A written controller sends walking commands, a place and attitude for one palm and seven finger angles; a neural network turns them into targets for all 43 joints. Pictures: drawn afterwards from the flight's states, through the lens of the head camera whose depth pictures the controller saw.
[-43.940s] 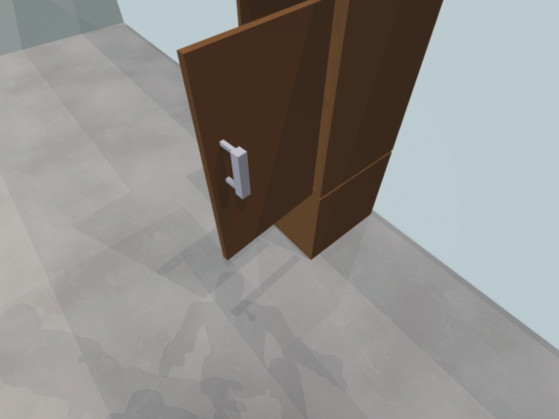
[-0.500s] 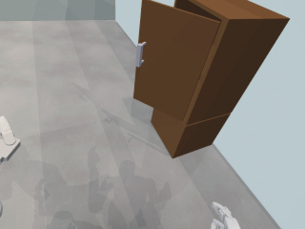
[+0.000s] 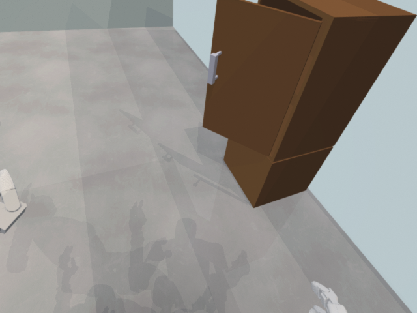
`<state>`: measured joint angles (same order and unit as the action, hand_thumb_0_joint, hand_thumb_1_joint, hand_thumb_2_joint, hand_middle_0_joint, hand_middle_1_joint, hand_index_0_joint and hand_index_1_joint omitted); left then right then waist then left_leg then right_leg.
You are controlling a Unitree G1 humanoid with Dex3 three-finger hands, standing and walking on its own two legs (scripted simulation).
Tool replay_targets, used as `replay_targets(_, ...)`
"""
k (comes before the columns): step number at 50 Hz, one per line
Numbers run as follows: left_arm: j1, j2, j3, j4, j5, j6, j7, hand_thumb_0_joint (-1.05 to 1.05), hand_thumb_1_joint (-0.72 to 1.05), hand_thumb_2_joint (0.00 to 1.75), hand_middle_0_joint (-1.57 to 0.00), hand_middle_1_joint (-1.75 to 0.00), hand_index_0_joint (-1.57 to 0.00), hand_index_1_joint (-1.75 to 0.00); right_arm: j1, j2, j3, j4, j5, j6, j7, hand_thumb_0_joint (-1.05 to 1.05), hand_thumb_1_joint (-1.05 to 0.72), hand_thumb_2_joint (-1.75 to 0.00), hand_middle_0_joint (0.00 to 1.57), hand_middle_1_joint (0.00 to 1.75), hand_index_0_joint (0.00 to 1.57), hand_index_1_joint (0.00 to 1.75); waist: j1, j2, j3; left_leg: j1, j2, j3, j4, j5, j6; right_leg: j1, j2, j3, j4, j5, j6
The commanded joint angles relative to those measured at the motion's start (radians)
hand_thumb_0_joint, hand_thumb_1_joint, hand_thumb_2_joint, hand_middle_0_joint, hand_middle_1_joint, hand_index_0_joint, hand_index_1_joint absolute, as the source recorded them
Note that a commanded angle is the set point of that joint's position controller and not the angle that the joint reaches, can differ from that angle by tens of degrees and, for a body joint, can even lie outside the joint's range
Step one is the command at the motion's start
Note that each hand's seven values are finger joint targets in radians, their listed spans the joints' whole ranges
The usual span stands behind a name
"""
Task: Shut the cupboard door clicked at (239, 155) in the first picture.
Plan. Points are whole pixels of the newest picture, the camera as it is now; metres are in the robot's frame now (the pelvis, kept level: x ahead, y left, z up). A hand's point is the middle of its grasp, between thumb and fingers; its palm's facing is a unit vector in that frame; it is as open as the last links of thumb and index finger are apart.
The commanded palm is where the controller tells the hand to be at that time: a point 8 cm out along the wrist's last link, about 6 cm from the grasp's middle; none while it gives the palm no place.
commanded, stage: stop stepping back and stand still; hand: left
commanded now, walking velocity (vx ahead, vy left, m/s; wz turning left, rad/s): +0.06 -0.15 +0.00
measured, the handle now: (215, 67) +1.00 +0.00 +0.01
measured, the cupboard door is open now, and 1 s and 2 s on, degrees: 36 36 36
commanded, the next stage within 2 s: let the arm hang, fingers relaxed in 0.08 s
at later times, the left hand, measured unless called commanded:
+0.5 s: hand out of the picture +0.12 +0.16 -0.16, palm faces +0.09 -0.99 -0.11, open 6.8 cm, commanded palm none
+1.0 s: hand out of the picture +0.00 +0.19 -0.16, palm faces +0.02 -0.98 -0.19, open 7.3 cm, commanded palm none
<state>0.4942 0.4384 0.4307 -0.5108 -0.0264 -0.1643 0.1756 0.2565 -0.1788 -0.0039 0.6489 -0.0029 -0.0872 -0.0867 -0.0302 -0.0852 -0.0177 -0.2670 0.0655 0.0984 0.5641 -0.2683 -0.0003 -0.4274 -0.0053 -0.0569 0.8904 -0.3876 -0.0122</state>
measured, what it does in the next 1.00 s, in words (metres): steps on the spot: right foot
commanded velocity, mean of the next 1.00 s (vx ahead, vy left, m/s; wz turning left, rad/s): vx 0.00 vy -0.01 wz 0.00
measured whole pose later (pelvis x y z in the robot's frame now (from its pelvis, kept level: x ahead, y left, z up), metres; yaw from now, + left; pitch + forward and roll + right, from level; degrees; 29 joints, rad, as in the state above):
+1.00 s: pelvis +0.02 +0.02 +0.01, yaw -1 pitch -2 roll +0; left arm 0.32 0.14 0.01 1.16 0.01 0.01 0.03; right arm 0.35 -0.11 0.01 1.13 -0.01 0.01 -0.03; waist 0.00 0.01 0.02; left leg -0.14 0.04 0.14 0.40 -0.23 0.01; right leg -0.16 -0.05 -0.06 0.40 -0.20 0.02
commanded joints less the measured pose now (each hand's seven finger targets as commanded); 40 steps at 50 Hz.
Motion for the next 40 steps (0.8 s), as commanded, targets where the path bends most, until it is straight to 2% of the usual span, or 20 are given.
replay_targets(1,0.029,0.164,0.134,-0.225,-0.003,-0.08,0.01,0.0,0.9,0.9,-0.2,-0.3,-0.2,-0.3,-0.103,-0.142,-0.039,-0.157,0.002,-0.04,0.023,0.0,-0.9,-0.9,0.2,0.3,0.2,0.3,0.019,0.325,0.045,-0.165,0.246,-0.184,-0.346,-0.32,0.107,0.109,-0.005,-0.028,-0.149,0.056,0.011)
replay_targets(3,0.043,0.151,0.128,-0.168,-0.006,-0.064,0.008,0.0,0.9,0.9,-0.2,-0.3,-0.2,-0.3,-0.095,-0.147,-0.035,-0.169,0.006,-0.028,0.022,0.0,-0.9,-0.9,0.2,0.3,0.2,0.3,0.019,0.298,0.03,-0.202,0.206,-0.12,-0.274,-0.344,0.075,0.236,0.038,-0.084,-0.297,0.092,0.017)
replay_targets(5,0.017,0.143,0.111,-0.142,-0.01,-0.052,0.012,0.0,0.9,0.9,-0.2,-0.3,-0.2,-0.3,-0.09,-0.15,-0.036,-0.174,0.008,-0.018,0.02,0.0,-0.9,-0.9,0.2,0.3,0.2,0.3,0.009,0.232,0.004,-0.217,0.16,-0.087,-0.177,-0.322,0.052,0.313,0.034,-0.055,-0.397,0.049,0.004)
replay_targets(7,-0.026,0.17,0.125,-0.143,-0.014,-0.053,0.022,0.0,0.9,0.9,-0.2,-0.3,-0.2,-0.3,-0.075,-0.141,-0.036,-0.166,0.006,-0.014,0.018,0.0,-0.9,-0.9,0.2,0.3,0.2,0.3,-0.003,0.135,-0.022,-0.202,0.097,-0.054,-0.03,-0.181,0.038,0.306,-0.062,0.095,-0.445,0.124,-0.05)
replay_targets(8,-0.039,0.194,0.141,-0.153,-0.01,-0.057,0.028,0.0,0.9,0.9,-0.2,-0.3,-0.2,-0.3,-0.066,-0.135,-0.033,-0.162,0.0,-0.02,0.019,0.0,-0.9,-0.9,0.2,0.3,0.2,0.3,-0.011,0.119,-0.041,-0.181,0.061,-0.04,0.016,-0.095,0.026,0.295,-0.132,0.18,-0.451,0.258,-0.084)
replay_targets(9,0.013,-0.098,-0.316,0.584,0.072,0.087,-0.141,0.0,0.9,0.9,-0.2,-0.3,-0.2,-0.3,-0.09,-0.186,-0.05,-0.01,0.002,-0.045,0.106,0.0,-0.9,-0.9,0.2,0.3,0.2,0.3,-0.01,0.052,-0.035,-0.182,0.03,-0.017,0.202,0.168,-0.02,0.177,-0.26,0.15,-0.305,0.674,-0.079)
replay_targets(10,0.002,-0.116,-0.332,0.598,0.052,0.158,-0.166,0.0,0.9,0.9,-0.2,-0.3,-0.2,-0.3,-0.047,-0.158,-0.05,-0.032,0.006,0.009,0.098,0.0,-0.9,-0.9,0.2,0.3,0.2,0.3,-0.008,-0.014,-0.098,-0.098,0.027,-0.061,0.169,0.156,-0.028,0.151,-0.231,0.166,-0.298,0.713,-0.106)
replay_targets(11,-0.052,-0.127,-0.347,0.631,0.052,0.171,-0.175,0.0,0.9,0.9,-0.2,-0.3,-0.2,-0.3,-0.035,-0.154,-0.044,-0.025,-0.003,0.032,0.089,0.0,-0.9,-0.9,0.2,0.3,0.2,0.3,-0.004,-0.059,-0.101,-0.073,0.019,-0.05,0.153,0.124,-0.021,0.117,-0.212,0.107,-0.308,0.649,-0.083)
replay_targets(12,-0.089,-0.114,-0.352,0.672,0.05,0.174,-0.18,0.0,0.9,0.9,-0.2,-0.3,-0.2,-0.3,-0.038,-0.151,-0.036,-0.032,-0.008,0.052,0.085,0.0,-0.9,-0.9,0.2,0.3,0.2,0.3,0.004,-0.11,-0.082,-0.071,0.01,-0.052,0.139,0.12,-0.007,0.111,-0.202,0.084,-0.324,0.597,-0.064)
replay_targets(14,-0.149,-0.098,-0.366,0.78,0.047,0.176,-0.176,0.0,0.9,0.9,-0.2,-0.3,-0.2,-0.3,-0.037,-0.166,-0.032,-0.031,-0.018,0.071,0.085,0.0,-0.9,-0.9,0.2,0.3,0.2,0.3,0.007,-0.172,-0.07,-0.046,0.013,-0.069,0.093,0.237,0.003,0.162,-0.182,0.059,-0.316,0.651,-0.051)
replay_targets(16,-0.181,-0.079,-0.373,0.918,0.048,0.176,-0.165,0.0,0.9,0.9,-0.2,-0.3,-0.2,-0.3,-0.027,-0.168,-0.029,0.006,-0.024,0.087,0.081,0.0,-0.9,-0.9,0.2,0.3,0.2,0.3,0.01,-0.149,-0.092,-0.002,0.011,-0.074,0.046,0.296,0.005,0.225,-0.17,0.053,-0.32,0.669,-0.037)
replay_targets(17,-0.195,-0.073,-0.375,0.995,0.047,0.177,-0.162,0.0,0.9,0.9,-0.2,-0.3,-0.2,-0.3,-0.026,-0.169,-0.028,0.036,-0.027,0.091,0.08,0.0,-0.9,-0.9,0.2,0.3,0.2,0.3,0.011,-0.1,-0.088,0.027,0.017,-0.078,0.017,0.297,0.005,0.217,-0.16,0.05,-0.336,0.595,-0.028)
replay_targets(18,-0.208,-0.062,-0.381,1.064,0.044,0.175,-0.159,0.0,0.9,0.9,-0.2,-0.3,-0.2,-0.3,-0.025,-0.172,-0.024,0.064,-0.027,0.093,0.08,0.0,-0.9,-0.9,0.2,0.3,0.2,0.3,0.01,-0.004,-0.078,0.047,0.028,-0.084,-0.022,0.326,0.005,0.217,-0.141,0.048,-0.341,0.53,-0.018)
replay_targets(20,-0.223,-0.088,-0.387,1.19,0.041,0.174,-0.158,0.0,0.9,0.9,-0.2,-0.3,-0.2,-0.3,-0.038,-0.155,-0.017,0.127,-0.027,0.095,0.076,0.0,-0.9,-0.9,0.2,0.3,0.2,0.3,0.019,0.132,-0.044,0.038,0.045,-0.09,-0.092,0.274,0.013,0.228,-0.107,0.05,-0.383,0.355,-0.004)
replay_targets(21,-0.222,-0.101,-0.389,1.247,0.039,0.173,-0.157,0.0,0.9,0.9,-0.2,-0.3,-0.2,-0.3,-0.041,-0.147,-0.013,0.156,-0.027,0.094,0.072,0.0,-0.9,-0.9,0.2,0.3,0.2,0.3,0.022,0.164,-0.03,0.029,0.052,-0.093,-0.121,0.231,0.016,0.239,-0.096,0.054,-0.411,0.295,-0.005)
replay_targets(24,-0.192,-0.157,-0.372,1.34,0.048,0.165,-0.153,0.0,0.9,0.9,-0.2,-0.3,-0.2,-0.3,-0.019,-0.113,-0.022,0.212,-0.029,0.089,0.064,0.0,-0.9,-0.9,0.2,0.3,0.2,0.3,0.026,0.242,-0.041,0.042,0.053,-0.083,-0.155,0.162,0.016,0.275,-0.093,0.051,-0.476,0.288,-0.013)
replay_targets(27,-0.202,-0.151,-0.382,1.41,0.043,0.159,-0.153,0.0,0.9,0.9,-0.2,-0.3,-0.2,-0.3,0.018,-0.102,-0.024,0.267,-0.023,0.086,0.06,0.0,-0.9,-0.9,0.2,0.3,0.2,0.3,0.024,0.23,-0.045,0.068,0.055,-0.072,-0.17,0.203,0.009,0.304,-0.1,0.048,-0.499,0.352,-0.018)
replay_targets(29,-0.206,-0.148,-0.388,1.447,0.042,0.159,-0.153,0.0,0.9,0.9,-0.2,-0.3,-0.2,-0.3,0.037,-0.104,-0.026,0.294,-0.018,0.088,0.058,0.0,-0.9,-0.9,0.2,0.3,0.2,0.3,0.022,0.164,-0.019,0.082,0.062,-0.07,-0.179,0.216,0.008,0.295,-0.104,0.039,-0.514,0.363,-0.018)
replay_targets(32,-0.204,-0.149,-0.396,1.502,0.039,0.161,-0.152,0.0,0.9,0.9,-0.2,-0.3,-0.2,-0.3,0.066,-0.098,-0.023,0.337,-0.015,0.09,0.055,0.0,-0.9,-0.9,0.2,0.3,0.2,0.3,0.022,0.116,0.028,0.079,0.065,-0.067,-0.208,0.18,0.009,0.286,-0.102,0.039,-0.537,0.328,-0.015)
replay_targets(40,-0.162,-0.168,-0.408,1.599,0.036,0.16,-0.145,0.0,0.9,0.9,-0.2,-0.3,-0.2,-0.3,0.128,-0.065,-0.016,0.421,-0.011,0.091,0.055,0.0,-0.9,-0.9,0.2,0.3,0.2,0.3,0.023,0.064,0.092,0.082,0.059,-0.058,-0.256,0.095,0.017,0.256,-0.099,0.054,-0.574,0.248,-0.009)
